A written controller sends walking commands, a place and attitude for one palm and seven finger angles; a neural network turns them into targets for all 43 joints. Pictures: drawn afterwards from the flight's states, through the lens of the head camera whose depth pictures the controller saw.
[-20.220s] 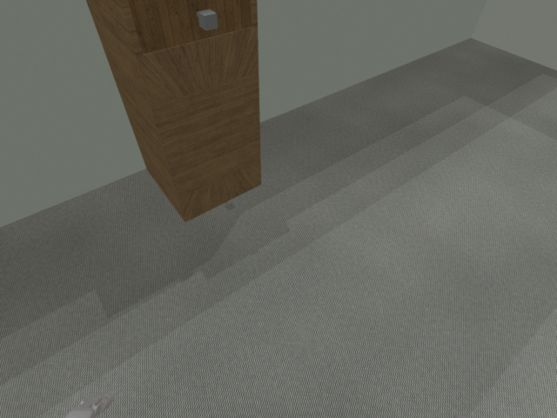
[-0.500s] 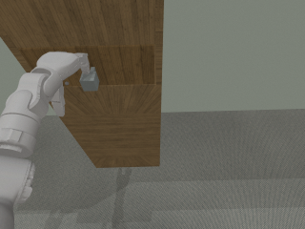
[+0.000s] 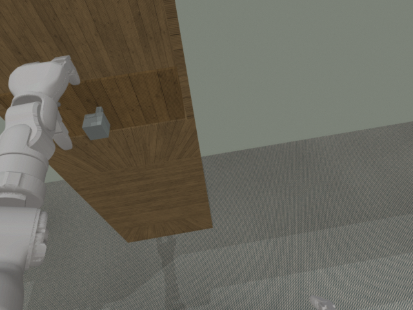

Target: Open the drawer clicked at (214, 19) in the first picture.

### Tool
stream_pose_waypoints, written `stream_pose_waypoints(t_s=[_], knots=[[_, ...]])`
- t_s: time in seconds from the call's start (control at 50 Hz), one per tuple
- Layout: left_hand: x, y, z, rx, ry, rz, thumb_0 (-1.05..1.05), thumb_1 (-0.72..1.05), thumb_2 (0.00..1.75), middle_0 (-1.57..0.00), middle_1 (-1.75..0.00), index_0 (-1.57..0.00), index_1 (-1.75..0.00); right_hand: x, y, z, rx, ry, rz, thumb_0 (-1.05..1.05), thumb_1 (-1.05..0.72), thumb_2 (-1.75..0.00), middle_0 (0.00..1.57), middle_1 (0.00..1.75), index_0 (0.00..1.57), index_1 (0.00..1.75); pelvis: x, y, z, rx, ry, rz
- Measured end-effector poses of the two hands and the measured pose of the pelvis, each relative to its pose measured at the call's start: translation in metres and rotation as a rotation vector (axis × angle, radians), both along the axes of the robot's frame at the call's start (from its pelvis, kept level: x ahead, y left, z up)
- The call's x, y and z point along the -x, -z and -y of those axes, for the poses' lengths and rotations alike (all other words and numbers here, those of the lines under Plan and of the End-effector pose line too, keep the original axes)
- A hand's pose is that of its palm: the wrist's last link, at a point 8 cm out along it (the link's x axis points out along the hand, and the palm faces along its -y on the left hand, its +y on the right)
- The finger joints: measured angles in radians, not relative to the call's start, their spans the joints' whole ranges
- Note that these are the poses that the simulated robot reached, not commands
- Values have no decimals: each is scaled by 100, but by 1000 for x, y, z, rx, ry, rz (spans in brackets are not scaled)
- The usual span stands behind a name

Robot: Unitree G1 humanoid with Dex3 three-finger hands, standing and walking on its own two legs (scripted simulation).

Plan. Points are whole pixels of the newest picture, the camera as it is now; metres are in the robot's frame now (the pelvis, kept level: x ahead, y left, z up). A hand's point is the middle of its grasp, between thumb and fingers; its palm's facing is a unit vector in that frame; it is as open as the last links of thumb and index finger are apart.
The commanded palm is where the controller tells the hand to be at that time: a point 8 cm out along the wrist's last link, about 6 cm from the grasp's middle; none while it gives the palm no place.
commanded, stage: move the hooked fingers above the handle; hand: left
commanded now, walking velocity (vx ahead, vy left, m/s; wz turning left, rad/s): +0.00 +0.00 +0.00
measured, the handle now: (97, 120) +0.50 +0.26 +0.09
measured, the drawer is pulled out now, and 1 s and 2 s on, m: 0.00 0.00 0.00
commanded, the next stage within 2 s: lower the fingers behind the handle in 0.64 s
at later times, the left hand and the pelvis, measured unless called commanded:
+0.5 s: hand (102, 98) +0.48 +0.21 +0.16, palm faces +0.13 +0.03 -0.99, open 13.8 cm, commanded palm +0.44 +0.31 +0.22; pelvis +0.01 +0.00 +0.00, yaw +1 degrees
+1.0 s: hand (61, 127) +0.43 +0.29 +0.14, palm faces -0.02 -0.01 -1.00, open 13.6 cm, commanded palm +0.43 +0.29 +0.19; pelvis +0.01 +0.00 -0.01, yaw +5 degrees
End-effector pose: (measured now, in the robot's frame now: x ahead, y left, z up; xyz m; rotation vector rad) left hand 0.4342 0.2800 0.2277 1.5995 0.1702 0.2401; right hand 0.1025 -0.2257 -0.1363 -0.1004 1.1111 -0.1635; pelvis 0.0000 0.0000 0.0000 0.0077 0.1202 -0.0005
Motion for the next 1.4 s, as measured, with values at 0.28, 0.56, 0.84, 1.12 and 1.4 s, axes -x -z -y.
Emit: stream_pose_waypoints(t_s=[0.28,0.56,0.84,1.12,1.4], knots=[[8,39,44,49,405,-124,-1,-49,30,-32,-120,-33,-120,0,-31,70,266,-56,-30,0,-91,-90,20,30,21,30,-7,5,-1,20,-77,-14],[-15,9,58,11,250,63,0,-49,30,-48,-128,-33,-121,-4,5,5,1,-9,-26,0,-91,-90,20,30,21,30,-5,2,-1,4,3,-6],[37,30,-53,-6,-53,-251,0,-49,30,-33,-120,-33,-121,-15,-20,49,171,-79,6,0,-91,-90,20,30,21,30,-6,3,9,14,-70,-1],[1,32,-1,56,194,50,0,-49,30,-31,-120,-33,-123,-3,-15,42,157,-71,-42,0,-91,-90,20,30,20,30,-5,11,-7,24,-63,-59],[1,66,3,46,72,-159,0,-49,30,-32,-122,-32,-121,21,3,7,22,-11,-58,0,-91,-90,20,30,21,30,-5,9,-2,10,-27,-44]])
